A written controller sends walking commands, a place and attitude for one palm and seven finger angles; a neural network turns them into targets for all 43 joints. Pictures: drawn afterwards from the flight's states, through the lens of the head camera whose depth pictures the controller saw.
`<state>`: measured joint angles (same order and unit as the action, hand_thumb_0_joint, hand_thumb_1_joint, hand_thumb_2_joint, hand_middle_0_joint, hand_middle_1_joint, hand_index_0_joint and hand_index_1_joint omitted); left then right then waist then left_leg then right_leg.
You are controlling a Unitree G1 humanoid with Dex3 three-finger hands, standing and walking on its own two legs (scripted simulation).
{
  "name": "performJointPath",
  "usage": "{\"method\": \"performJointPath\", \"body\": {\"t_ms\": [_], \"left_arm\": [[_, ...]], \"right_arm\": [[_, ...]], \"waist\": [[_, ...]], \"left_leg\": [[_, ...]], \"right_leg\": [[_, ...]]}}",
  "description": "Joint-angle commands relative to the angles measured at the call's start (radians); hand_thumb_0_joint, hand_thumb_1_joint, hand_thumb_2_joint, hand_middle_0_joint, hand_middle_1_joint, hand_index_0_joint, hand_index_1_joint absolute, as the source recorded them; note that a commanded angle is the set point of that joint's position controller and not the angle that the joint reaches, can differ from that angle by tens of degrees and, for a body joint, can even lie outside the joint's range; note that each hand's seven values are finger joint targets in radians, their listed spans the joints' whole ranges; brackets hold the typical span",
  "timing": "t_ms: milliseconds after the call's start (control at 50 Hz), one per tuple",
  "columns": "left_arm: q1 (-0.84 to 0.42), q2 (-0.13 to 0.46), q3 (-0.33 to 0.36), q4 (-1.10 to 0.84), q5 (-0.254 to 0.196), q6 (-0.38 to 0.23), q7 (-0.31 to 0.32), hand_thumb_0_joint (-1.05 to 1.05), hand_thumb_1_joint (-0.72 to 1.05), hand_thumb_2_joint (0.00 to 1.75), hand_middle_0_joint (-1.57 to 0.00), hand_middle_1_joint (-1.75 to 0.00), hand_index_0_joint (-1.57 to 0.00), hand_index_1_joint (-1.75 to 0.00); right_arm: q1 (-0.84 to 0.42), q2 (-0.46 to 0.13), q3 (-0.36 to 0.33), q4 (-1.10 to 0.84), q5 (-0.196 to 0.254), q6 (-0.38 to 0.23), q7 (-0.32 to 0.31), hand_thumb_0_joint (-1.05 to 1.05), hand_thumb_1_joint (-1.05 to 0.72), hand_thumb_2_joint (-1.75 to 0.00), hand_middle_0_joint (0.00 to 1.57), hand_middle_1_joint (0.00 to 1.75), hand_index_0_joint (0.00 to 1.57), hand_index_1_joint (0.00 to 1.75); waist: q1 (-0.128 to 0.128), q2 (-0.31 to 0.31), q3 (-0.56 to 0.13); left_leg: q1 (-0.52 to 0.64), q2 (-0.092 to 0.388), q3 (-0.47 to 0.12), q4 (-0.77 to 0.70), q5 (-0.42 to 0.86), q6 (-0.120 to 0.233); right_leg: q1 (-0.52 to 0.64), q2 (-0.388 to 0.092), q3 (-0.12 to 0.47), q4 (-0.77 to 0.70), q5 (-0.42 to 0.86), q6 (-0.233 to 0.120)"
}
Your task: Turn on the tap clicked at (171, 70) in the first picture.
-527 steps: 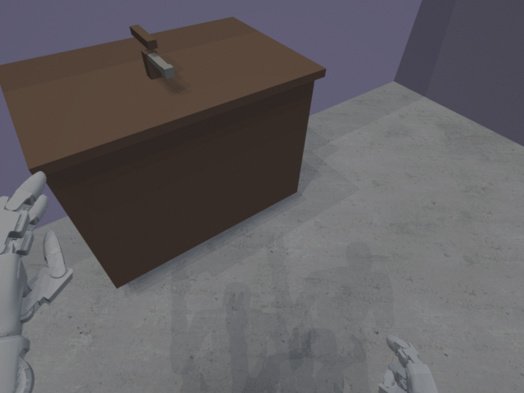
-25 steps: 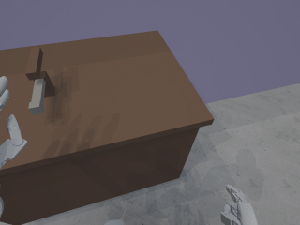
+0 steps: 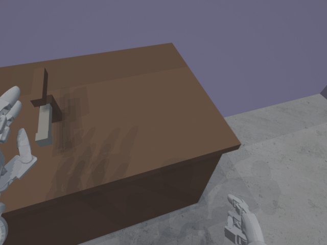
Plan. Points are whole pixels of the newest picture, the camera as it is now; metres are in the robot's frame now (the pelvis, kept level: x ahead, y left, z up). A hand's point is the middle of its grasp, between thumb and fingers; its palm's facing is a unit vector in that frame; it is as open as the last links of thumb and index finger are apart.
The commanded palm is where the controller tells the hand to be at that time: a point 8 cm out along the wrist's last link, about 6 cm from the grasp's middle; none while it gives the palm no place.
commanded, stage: come to a stop and stand still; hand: left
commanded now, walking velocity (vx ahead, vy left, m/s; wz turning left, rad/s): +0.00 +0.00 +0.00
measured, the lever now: (44, 138) +0.34 +0.32 +0.06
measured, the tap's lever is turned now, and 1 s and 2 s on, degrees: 0 0 0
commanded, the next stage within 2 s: look again from close up in 1.24 s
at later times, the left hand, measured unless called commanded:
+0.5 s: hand (7, 130) +0.26 +0.29 +0.20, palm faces +0.46 -0.78 -0.42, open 7.4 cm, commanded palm +0.18 +0.28 +0.18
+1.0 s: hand (6, 151) +0.24 +0.29 +0.17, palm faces +0.36 -0.87 -0.32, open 7.4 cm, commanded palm +0.18 +0.33 +0.18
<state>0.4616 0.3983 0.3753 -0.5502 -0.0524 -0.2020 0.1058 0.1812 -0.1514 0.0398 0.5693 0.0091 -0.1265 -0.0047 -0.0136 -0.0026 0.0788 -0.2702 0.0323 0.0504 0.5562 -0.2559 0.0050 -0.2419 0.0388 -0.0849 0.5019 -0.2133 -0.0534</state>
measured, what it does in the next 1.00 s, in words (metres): shifts its weight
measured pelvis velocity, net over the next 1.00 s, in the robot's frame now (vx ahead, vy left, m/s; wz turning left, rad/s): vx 0.02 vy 0.05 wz -0.01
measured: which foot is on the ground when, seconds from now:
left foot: down 0.00-1.00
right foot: down 0.00-1.00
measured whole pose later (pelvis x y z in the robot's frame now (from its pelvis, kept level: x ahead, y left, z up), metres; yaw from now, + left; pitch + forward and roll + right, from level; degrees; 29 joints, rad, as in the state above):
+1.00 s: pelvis +0.02 +0.05 +0.01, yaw +0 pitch -1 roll -1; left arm 0.39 0.37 0.34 -0.44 -0.05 -0.25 0.10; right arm 0.19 -0.18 0.03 0.57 0.00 -0.16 -0.01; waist 0.02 -0.05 0.05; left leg -0.21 -0.03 0.08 0.45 -0.23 0.07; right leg -0.19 -0.01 -0.05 0.40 -0.19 0.01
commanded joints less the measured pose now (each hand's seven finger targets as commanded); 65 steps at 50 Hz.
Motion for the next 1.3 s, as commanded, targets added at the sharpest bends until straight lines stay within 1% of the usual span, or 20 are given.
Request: {"method": "performJointPath", "body": {"t_ms": [0, 140, 160, 240, 260, 340, 360, 380, 400, 440, 520, 560, 600, 640, 700, 860, 920, 1040, 1060, 1280], "left_arm": [[0.001, 0.122, 0.12, -0.089, -0.033, -0.007, 0.029, 0.0, 0.9, 0.9, -0.2, -0.3, -0.2, -0.3], [-0.133, 0.141, 0.073, -0.159, -0.01, 0.003, 0.051, 0.0, 0.9, 0.9, -0.2, -0.3, -0.2, -0.3], [-0.139, 0.112, 0.045, -0.157, -0.009, 0.001, 0.05, 0.0, 0.9, 0.9, -0.2, -0.3, -0.2, -0.3], [-0.1, 0.153, 0.087, -0.167, -0.008, 0.0, 0.062, 0.0, 0.9, 0.9, -0.2, -0.3, -0.2, -0.3], [-0.085, 0.121, 0.062, -0.155, -0.01, -0.002, 0.059, 0.0, 0.9, 0.9, -0.2, -0.3, -0.2, -0.3], [-0.015, 0.142, 0.098, -0.139, -0.018, 0.0, 0.06, 0.0, 0.9, 0.9, -0.2, -0.3, -0.2, -0.3], [-1.08, 0.88, 0.613, -0.363, 0.144, -0.101, 0.037, 0.0, 0.9, 0.9, -0.2, -0.3, -0.2, -0.3], [-0.519, 0.322, 0.262, 0.24, 0.051, -0.062, -0.009, 0.0, 0.9, 0.9, -0.2, -0.3, -0.2, -0.3], [-0.268, 0.188, 0.165, 0.275, 0.027, -0.065, -0.023, 0.0, 0.9, 0.9, -0.2, -0.3, -0.2, -0.3], [-0.098, 0.018, -0.011, 0.095, -0.025, -0.092, -0.03, 0.0, 0.9, 0.9, -0.2, -0.3, -0.2, -0.3], [-0.049, 0.135, 0.05, -0.051, -0.014, -0.087, 0.002, 0.0, 0.9, 0.9, -0.2, -0.3, -0.2, -0.3], [-0.064, 0.174, 0.104, -0.049, -0.019, -0.086, 0.013, 0.0, 0.9, 0.9, -0.2, -0.3, -0.2, -0.3], [-0.124, 0.193, 0.126, -0.068, -0.024, -0.095, 0.012, 0.0, 0.9, 0.9, -0.2, -0.3, -0.2, -0.3], [-0.192, 0.239, 0.164, -0.121, -0.019, -0.106, 0.017, 0.0, 0.9, 0.9, -0.2, -0.3, -0.2, -0.3], [-0.217, 0.186, 0.116, -0.12, -0.013, -0.114, 0.014, 0.0, 0.9, 0.9, -0.2, -0.3, -0.2, -0.3], [-0.145, 0.099, 0.037, -0.079, 0.002, -0.1, 0.01, 0.0, 0.9, 0.9, -0.2, -0.3, -0.2, -0.3], [-0.135, 0.126, 0.068, -0.076, 0.002, -0.095, 0.01, 0.0, 0.9, 0.9, -0.2, -0.3, -0.2, -0.3], [-0.152, 0.161, 0.101, -0.142, 0.001, -0.097, 0.011, 0.0, 0.9, 0.9, -0.2, -0.3, -0.2, -0.3], [-0.153, 0.126, 0.069, -0.127, -0.002, -0.098, 0.006, 0.0, 0.9, 0.9, -0.2, -0.3, -0.2, -0.3], [-0.139, 0.118, 0.064, -0.117, 0.005, -0.089, 0.01, 0.0, 0.9, 0.9, -0.2, -0.3, -0.2, -0.3]], "right_arm": [[-0.05, -0.154, -0.07, -0.134, 0.011, -0.023, -0.027, 0.0, -0.9, -0.9, 0.2, 0.3, 0.2, 0.3], [-0.115, -0.161, -0.058, -0.127, 0.007, -0.021, -0.062, 0.0, -0.9, -0.9, 0.2, 0.3, 0.2, 0.3], [-0.103, -0.164, -0.058, -0.125, 0.003, -0.021, -0.062, 0.0, -0.9, -0.9, 0.2, 0.3, 0.2, 0.3], [-0.104, -0.165, -0.066, -0.129, 0.006, -0.021, -0.062, 0.0, -0.9, -0.9, 0.2, 0.3, 0.2, 0.3], [-0.09, -0.167, -0.065, -0.128, 0.002, -0.016, -0.06, 0.0, -0.9, -0.9, 0.2, 0.3, 0.2, 0.3], [-0.092, -0.165, -0.069, -0.137, 0.007, -0.01, -0.058, 0.0, -0.9, -0.9, 0.2, 0.3, 0.2, 0.3], [0.059, -0.206, -0.096, -0.127, -0.033, -0.057, -0.054, 0.0, -0.9, -0.9, 0.2, 0.3, 0.2, 0.3], [-0.018, -0.101, -0.055, -0.066, -0.013, -0.053, -0.05, 0.0, -0.9, -0.9, 0.2, 0.3, 0.2, 0.3], [0.005, -0.182, -0.1, -0.131, -0.005, -0.07, -0.041, 0.0, -0.9, -0.9, 0.2, 0.3, 0.2, 0.3], [-0.031, -0.17, -0.092, -0.132, 0.023, -0.071, -0.002, 0.0, -0.9, -0.9, 0.2, 0.3, 0.2, 0.3], [-0.043, -0.183, -0.091, -0.157, 0.008, -0.072, 0.004, 0.0, -0.9, -0.9, 0.2, 0.3, 0.2, 0.3], [-0.056, -0.179, -0.082, -0.157, 0.007, -0.065, -0.012, 0.0, -0.9, -0.9, 0.2, 0.3, 0.2, 0.3], [-0.063, -0.175, -0.077, -0.164, 0.006, -0.07, -0.029, 0.0, -0.9, -0.9, 0.2, 0.3, 0.2, 0.3], [-0.085, -0.174, -0.071, -0.157, 0.004, -0.072, -0.041, 0.0, -0.9, -0.9, 0.2, 0.3, 0.2, 0.3], [-0.065, -0.169, -0.071, -0.152, 0.002, -0.089, -0.043, 0.0, -0.9, -0.9, 0.2, 0.3, 0.2, 0.3], [-0.052, -0.175, -0.068, -0.13, -0.005, -0.094, -0.023, 0.0, -0.9, -0.9, 0.2, 0.3, 0.2, 0.3], [-0.047, -0.177, -0.072, -0.14, -0.003, -0.082, -0.023, 0.0, -0.9, -0.9, 0.2, 0.3, 0.2, 0.3], [-0.074, -0.168, -0.066, -0.157, -0.001, -0.068, -0.029, 0.0, -0.9, -0.9, 0.2, 0.3, 0.2, 0.3], [-0.062, -0.17, -0.064, -0.156, -0.006, -0.064, -0.029, 0.0, -0.9, -0.9, 0.2, 0.3, 0.2, 0.3], [-0.055, -0.178, -0.075, -0.152, -0.002, -0.059, -0.029, 0.0, -0.9, -0.9, 0.2, 0.3, 0.2, 0.3]], "waist": [[0.007, -0.074, -0.159], [0.026, 0.062, -0.152], [0.024, 0.07, -0.157], [0.032, 0.078, -0.179], [0.027, 0.082, -0.181], [0.03, 0.059, -0.196], [0.048, -0.082, -0.001], [0.039, -0.07, -0.225], [0.079, 0.024, -0.204], [0.058, 0.147, -0.288], [0.063, -0.055, -0.221], [0.052, -0.083, -0.199], [0.044, -0.063, -0.151], [0.04, 0.036, -0.144], [0.044, 0.107, -0.174], [0.04, 0.081, -0.172], [0.041, 0.053, -0.166], [0.041, 0.117, -0.179], [0.038, 0.106, -0.174], [0.038, 0.07, -0.18]], "left_leg": [[0.021, 0.011, -0.063, -0.02, -0.031, 0.001], [0.078, 0.061, -0.106, -0.182, 0.089, 0.023], [0.069, 0.062, -0.112, -0.193, 0.099, 0.024], [0.076, 0.055, -0.105, -0.182, 0.145, 0.018], [0.066, 0.053, -0.104, -0.185, 0.152, 0.017], [0.078, 0.058, -0.105, -0.178, 0.212, 0.012], [-0.062, 0.061, -0.011, -0.027, 0.229, 0.025], [0.056, -0.021, -0.041, -0.073, 0.241, 0.027], [0.088, 0.012, -0.027, -0.071, 0.241, 0.005], [0.132, 0.031, -0.033, -0.139, 0.29, 0.024], [0.068, 0.046, -0.078, -0.154, 0.168, 0.026], [0.057, 0.036, -0.086, -0.164, 0.105, 0.025], [0.052, 0.028, -0.1, -0.173, 0.057, 0.025], [0.063, 0.034, -0.104, -0.19, 0.037, 0.029], [0.06, 0.045, -0.114, -0.206, 0.064, 0.033], [0.054, 0.06, -0.116, -0.231, 0.167, 0.01], [0.034, 0.064, -0.12, -0.23, 0.178, 0.002], [0.062, 0.068, -0.121, -0.245, 0.199, -0.02], [0.048, 0.07, -0.128, -0.257, 0.179, -0.018], [0.056, 0.068, -0.132, -0.251, 0.173, -0.031]], "right_leg": [[0.017, -0.191, 0.273, -0.233, 0.005, -0.032], [0.066, -0.111, 0.163, -0.179, 0.075, 0.032], [0.089, -0.103, 0.149, -0.168, 0.09, 0.035], [0.131, -0.113, 0.152, -0.169, 0.159, 0.029], [0.143, -0.11, 0.14, -0.162, 0.162, 0.029], [0.157, -0.111, 0.137, -0.157, 0.23, 0.028], [-0.042, -0.135, 0.179, -0.258, 0.271, 0.13], [0.059, -0.178, 0.202, -0.167, 0.309, 0.013], [0.084, -0.167, 0.292, -0.175, 0.428, 0.044], [0.183, -0.146, 0.181, -0.086, 0.348, 0.052], [0.128, -0.12, 0.17, -0.139, 0.152, 0.058], [0.098, -0.121, 0.154, -0.159, 0.074, 0.041], [0.046, -0.12, 0.175, -0.188, 0.001, 0.033], [0.037, -0.112, 0.173, -0.183, -0.009, 0.032], [0.101, -0.104, 0.152, -0.143, 0.065, 0.031], [0.131, -0.084, 0.102, -0.118, 0.142, 0.04], [0.149, -0.087, 0.105, -0.119, 0.159, 0.04], [0.145, -0.078, 0.086, -0.105, 0.145, 0.041], [0.146, -0.074, 0.079, -0.105, 0.127, 0.042], [0.16, -0.078, 0.083, -0.119, 0.14, 0.041]]}}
